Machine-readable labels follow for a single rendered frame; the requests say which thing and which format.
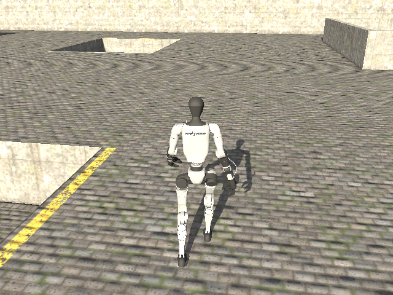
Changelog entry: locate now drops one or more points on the left robot forearm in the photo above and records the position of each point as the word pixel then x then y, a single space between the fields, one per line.
pixel 170 158

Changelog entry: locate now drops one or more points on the right robot forearm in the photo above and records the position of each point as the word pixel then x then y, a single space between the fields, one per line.
pixel 226 166

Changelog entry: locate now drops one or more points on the robot left hand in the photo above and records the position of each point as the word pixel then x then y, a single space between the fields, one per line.
pixel 175 160

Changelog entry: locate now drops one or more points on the robot right hand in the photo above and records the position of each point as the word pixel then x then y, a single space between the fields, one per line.
pixel 233 186

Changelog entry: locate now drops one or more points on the left robot shin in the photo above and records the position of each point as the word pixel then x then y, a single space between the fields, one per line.
pixel 181 234

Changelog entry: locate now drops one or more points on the left robot thigh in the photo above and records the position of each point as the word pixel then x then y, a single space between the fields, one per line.
pixel 182 183

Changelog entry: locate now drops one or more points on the robot left upper arm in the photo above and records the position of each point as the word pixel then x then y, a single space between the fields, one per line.
pixel 176 130

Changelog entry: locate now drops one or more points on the robot right upper arm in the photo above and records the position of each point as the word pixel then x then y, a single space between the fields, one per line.
pixel 215 130

